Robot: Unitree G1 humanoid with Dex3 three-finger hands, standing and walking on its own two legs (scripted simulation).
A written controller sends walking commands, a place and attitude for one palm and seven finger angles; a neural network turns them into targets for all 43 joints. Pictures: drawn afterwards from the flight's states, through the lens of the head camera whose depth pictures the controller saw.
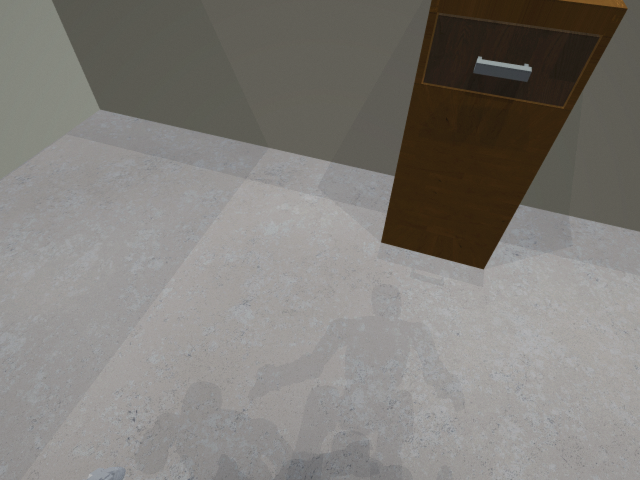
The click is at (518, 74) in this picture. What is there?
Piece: drawer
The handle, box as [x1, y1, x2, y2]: [473, 56, 531, 81]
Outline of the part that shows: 473,72 527,81 531,71 531,67 529,67 528,64 524,64 522,66 483,60 481,57 478,56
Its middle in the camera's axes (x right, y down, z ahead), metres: +0.47 -0.45 +1.00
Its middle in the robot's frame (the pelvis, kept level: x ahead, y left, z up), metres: +1.08 -0.42 +0.04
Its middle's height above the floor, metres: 0.81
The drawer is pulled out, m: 0.00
